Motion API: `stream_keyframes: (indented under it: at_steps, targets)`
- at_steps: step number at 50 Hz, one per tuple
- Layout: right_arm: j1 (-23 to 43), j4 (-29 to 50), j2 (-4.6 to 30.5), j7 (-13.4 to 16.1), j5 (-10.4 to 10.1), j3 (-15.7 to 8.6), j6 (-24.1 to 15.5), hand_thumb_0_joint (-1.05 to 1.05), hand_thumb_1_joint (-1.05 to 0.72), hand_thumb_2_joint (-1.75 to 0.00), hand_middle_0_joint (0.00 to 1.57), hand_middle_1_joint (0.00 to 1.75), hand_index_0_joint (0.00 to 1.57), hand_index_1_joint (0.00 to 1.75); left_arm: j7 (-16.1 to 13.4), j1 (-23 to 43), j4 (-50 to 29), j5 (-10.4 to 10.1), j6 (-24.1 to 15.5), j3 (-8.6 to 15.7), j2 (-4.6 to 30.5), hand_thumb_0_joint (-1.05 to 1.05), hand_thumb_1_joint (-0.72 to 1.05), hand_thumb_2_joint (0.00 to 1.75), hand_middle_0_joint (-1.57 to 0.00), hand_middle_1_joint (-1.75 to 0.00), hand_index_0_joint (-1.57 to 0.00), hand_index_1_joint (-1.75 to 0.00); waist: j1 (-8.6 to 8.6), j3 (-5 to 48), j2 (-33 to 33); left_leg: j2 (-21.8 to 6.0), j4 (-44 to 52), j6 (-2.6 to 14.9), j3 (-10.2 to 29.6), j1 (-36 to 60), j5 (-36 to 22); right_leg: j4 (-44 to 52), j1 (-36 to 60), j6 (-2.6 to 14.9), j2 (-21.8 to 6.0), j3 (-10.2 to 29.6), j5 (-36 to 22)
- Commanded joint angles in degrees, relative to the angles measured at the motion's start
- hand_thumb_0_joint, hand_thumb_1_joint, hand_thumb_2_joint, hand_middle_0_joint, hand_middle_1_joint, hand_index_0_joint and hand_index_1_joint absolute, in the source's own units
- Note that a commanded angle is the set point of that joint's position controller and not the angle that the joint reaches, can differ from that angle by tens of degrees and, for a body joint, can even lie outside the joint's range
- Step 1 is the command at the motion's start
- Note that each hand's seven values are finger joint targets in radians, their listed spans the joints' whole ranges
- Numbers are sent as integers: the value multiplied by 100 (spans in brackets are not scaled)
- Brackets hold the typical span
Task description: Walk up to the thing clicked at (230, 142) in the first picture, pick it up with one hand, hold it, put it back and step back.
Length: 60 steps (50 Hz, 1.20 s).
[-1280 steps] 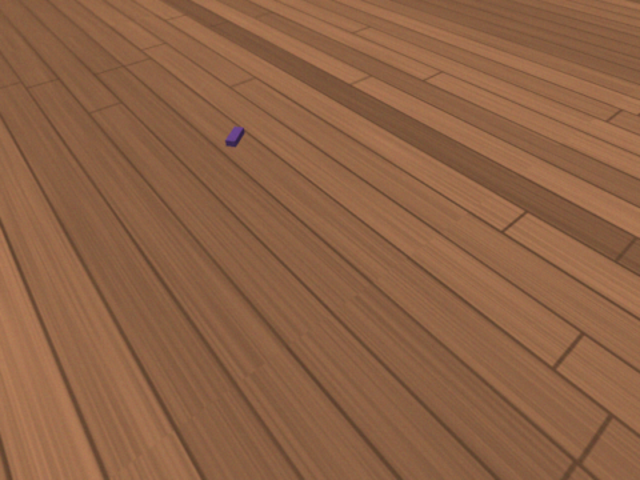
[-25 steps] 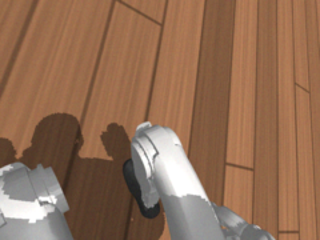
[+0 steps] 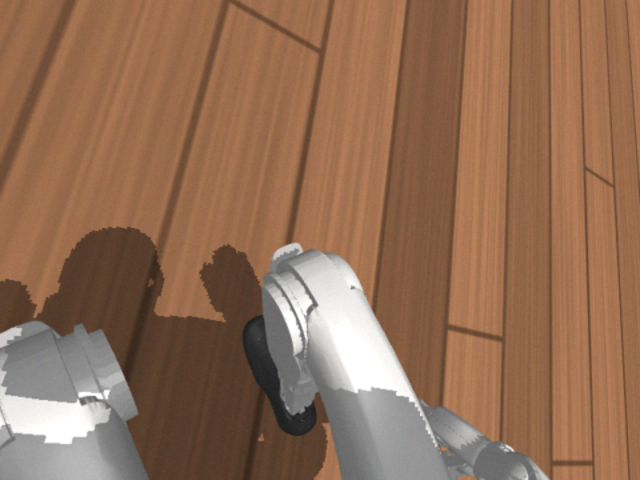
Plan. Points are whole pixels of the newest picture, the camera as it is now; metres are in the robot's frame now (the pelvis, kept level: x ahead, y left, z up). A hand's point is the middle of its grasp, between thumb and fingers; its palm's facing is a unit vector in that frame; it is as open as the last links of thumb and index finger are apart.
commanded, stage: close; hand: left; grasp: from above
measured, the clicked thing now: out of the picture +0.43 +0.34 -0.29
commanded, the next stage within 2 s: settle in 0.54 s
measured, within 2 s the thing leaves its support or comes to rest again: leaves its support in 0.98 s
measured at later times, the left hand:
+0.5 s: hand out of the picture +0.42 +0.33 -0.26, palm faces -0.42 -0.20 -0.89, open 8.4 cm
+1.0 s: hand out of the picture +0.42 +0.34 -0.25, palm faces -0.39 -0.18 -0.90, open 8.3 cm
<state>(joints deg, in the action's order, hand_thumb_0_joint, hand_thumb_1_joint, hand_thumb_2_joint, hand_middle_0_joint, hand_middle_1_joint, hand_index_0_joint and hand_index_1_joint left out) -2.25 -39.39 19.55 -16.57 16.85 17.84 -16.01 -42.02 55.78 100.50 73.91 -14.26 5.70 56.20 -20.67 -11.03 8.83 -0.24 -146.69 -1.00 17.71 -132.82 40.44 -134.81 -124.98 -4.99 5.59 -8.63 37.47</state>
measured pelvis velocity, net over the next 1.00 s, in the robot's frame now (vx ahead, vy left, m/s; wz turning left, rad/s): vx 0.01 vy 0.00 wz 0.01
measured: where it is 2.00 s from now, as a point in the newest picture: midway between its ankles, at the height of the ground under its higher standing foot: (210, 440)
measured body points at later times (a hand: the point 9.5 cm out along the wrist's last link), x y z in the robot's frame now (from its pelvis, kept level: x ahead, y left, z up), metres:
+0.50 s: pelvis +0.00 +0.00 +0.00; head +0.27 +0.14 +0.33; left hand +0.44 +0.34 -0.21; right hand +0.07 -0.25 -0.05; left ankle +0.07 +0.13 -0.27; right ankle +0.13 -0.13 -0.27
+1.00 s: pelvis +0.01 +0.00 +0.00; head +0.26 +0.14 +0.34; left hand +0.44 +0.35 -0.19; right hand +0.08 -0.26 -0.05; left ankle +0.07 +0.13 -0.27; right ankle +0.13 -0.13 -0.27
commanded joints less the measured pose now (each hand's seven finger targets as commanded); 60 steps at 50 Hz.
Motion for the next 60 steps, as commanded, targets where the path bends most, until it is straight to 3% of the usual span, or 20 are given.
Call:
stream_keyframes:
  at_steps: [1,6,10,14,15,18,24,32,33,39,43,45,46,47,48,50,51,53,56,60]
  targets:
    - [-984,-66,2067,64,-50,-651,-9,0,-89,-90,20,30,20,30,-295,1370,-568,-148,201,205,1409,0,26,42,-64,-55,-67,-51,-347,3527,-3054,-292,1666,39,-701,2807,-978,1055,1737,549,108,-801,-1299]
    - [-1012,-109,2083,69,-112,-709,-75,0,-89,-90,20,30,20,30,-119,1492,-601,-310,382,190,1435,0,33,34,-69,-50,-73,-46,-331,3547,-3084,-275,1636,55,-727,2677,-917,1061,1679,552,64,-757,-1222]
    - [-1121,-75,2089,27,-155,-662,-76,0,-89,-90,20,30,20,30,82,1391,-434,-264,369,357,1631,0,39,33,-74,-48,-78,-44,-325,3473,-3087,-271,1649,45,-668,2761,-1045,900,1599,558,37,-794,-1279]
    - [-1041,-40,2073,44,-175,-674,-35,0,-89,-90,20,30,20,30,197,1214,-396,-299,296,348,1582,0,45,31,-79,-45,-82,-41,-242,3424,-2965,-254,1659,62,-742,2673,-1009,987,1687,556,53,-737,-1246]
    - [-1111,-30,2076,46,-169,-664,-42,0,-89,-90,20,30,20,30,228,1303,-422,-260,267,298,1586,0,45,32,-79,-45,-83,-41,-297,3410,-2967,-249,1632,70,-748,2675,-1011,968,1678,550,53,-748,-1259]
    - [-1033,-1,2068,77,-175,-669,6,0,-89,-90,20,30,20,30,241,1218,-425,-252,186,296,1586,0,48,29,-82,-42,-85,-39,-231,3424,-2961,-253,1673,67,-733,2601,-920,974,1650,574,65,-750,-1151]
    - [-1219,8,2078,109,-115,-649,63,0,-89,-90,20,30,20,30,216,1219,-406,-197,84,282,1552,0,60,31,-91,-41,-94,-38,-312,3555,-2912,-250,1595,89,-754,2695,-1166,981,1780,550,88,-763,-1386]
    - [-1113,48,2071,204,-74,-603,97,0,-89,-90,20,30,20,30,161,1300,-363,-209,39,229,1598,0,73,30,-101,-37,-104,-34,-337,3386,-2836,-251,1617,98,-802,2536,-719,1089,1751,560,84,-722,-1001]
    - [-1200,95,2089,198,-68,-611,113,0,-91,-90,20,30,20,30,165,1264,-421,-160,42,204,1566,0,65,32,-102,-39,-105,-36,-327,3494,-2873,-241,1607,108,-816,2584,-877,1092,1832,558,100,-729,-1169]
    - [-1192,50,2028,207,-132,-673,98,0,-91,-90,20,30,20,30,263,1416,-764,-200,119,244,1609,0,73,36,-111,-34,-112,-32,-229,3710,-3127,-241,1625,68,-803,2782,-1075,947,1734,574,59,-741,-1316]
    - [-1228,-5,2007,194,-158,-793,144,0,-91,-90,20,30,20,30,240,1400,-1284,-219,162,557,1749,0,77,35,-114,-32,-115,-31,-57,4075,-3489,-235,1711,21,-813,3002,-1238,907,1726,606,37,-752,-1413]
    - [-1155,66,1882,127,-165,-831,106,0,-91,-90,20,30,20,30,328,1590,-1816,-241,189,339,1408,0,79,33,-115,-31,-117,-30,-14,4312,-3758,-219,1689,0,-860,3195,-1404,857,1644,621,24,-740,-1541]
    - [-1176,-25,1909,130,-173,-887,127,0,-91,-90,20,30,20,30,321,1314,-1562,-290,243,475,1481,0,79,32,-115,-31,-117,-29,-20,4325,-3692,-227,1706,10,-879,3209,-1380,932,1744,621,48,-721,-1556]
    - [-1232,-15,1910,95,-193,-921,102,0,-91,-90,20,30,20,30,372,1560,-1952,-286,240,441,1486,0,81,31,-115,-31,-117,-29,-32,4376,-3790,-216,1678,0,-884,3212,-1453,851,1639,619,17,-721,-1607]
    - [-1171,-14,1871,92,-257,-969,103,0,-90,-90,20,30,20,30,421,1417,-2084,-340,261,426,1419,0,78,31,-114,-30,-115,-28,92,4509,-3818,-212,1691,8,-926,3299,-1460,929,1702,633,17,-663,-1595]
    - [-1315,-63,1838,83,-307,-1111,146,0,-90,-90,20,30,20,30,482,1342,-2809,-370,310,685,1560,0,80,34,-115,-31,-117,-29,310,5154,-4200,-200,1759,-22,-979,3661,-1823,929,1876,672,11,-600,-1814]
    - [-1304,-116,1754,56,-371,-1146,161,0,-90,-90,20,30,20,30,583,1285,-2859,-453,346,433,1141,0,81,33,-116,-31,-118,-29,327,5168,-4269,-179,1799,-55,-972,3721,-1874,855,1664,709,-42,-621,-1814]
    - [-1303,-190,1690,43,-442,-1262,218,0,-90,-90,20,30,20,30,745,1120,-2872,-506,434,185,659,0,82,35,-116,-31,-118,-30,320,5070,-4188,-170,1914,-28,-1006,3609,-1693,950,1455,713,-22,-592,-1663]
    - [-1444,-230,1649,39,-591,-1431,333,0,-90,-90,20,30,20,30,959,1194,-2925,-568,571,181,589,0,82,36,-117,-31,-118,-29,394,4886,-3831,-135,1944,52,-1076,3195,-1476,1060,1272,705,-45,-501,-1518]
    - [-1559,-260,1557,56,-752,-1554,455,0,-90,-90,20,30,20,30,1382,1119,-2773,-706,708,-229,-167,0,84,38,-118,-34,-120,-32,366,4583,-3354,-94,2182,93,-1043,3047,-1239,1203,1093,705,-86,-443,-1274]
